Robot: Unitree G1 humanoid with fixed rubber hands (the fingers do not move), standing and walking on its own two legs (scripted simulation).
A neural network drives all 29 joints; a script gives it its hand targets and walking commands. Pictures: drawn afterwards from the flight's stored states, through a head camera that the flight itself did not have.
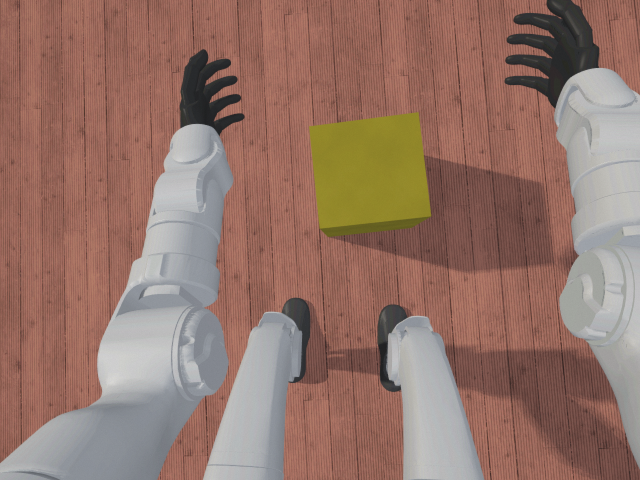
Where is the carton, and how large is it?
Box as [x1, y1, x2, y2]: [309, 112, 430, 236]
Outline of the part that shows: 418,112 309,126 319,227 327,236 411,227 430,216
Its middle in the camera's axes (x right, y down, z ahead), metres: +0.10 -0.12 +0.86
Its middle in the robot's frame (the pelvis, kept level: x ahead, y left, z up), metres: +0.51 -0.03 -0.52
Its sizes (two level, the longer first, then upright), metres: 0.210 0.200 0.250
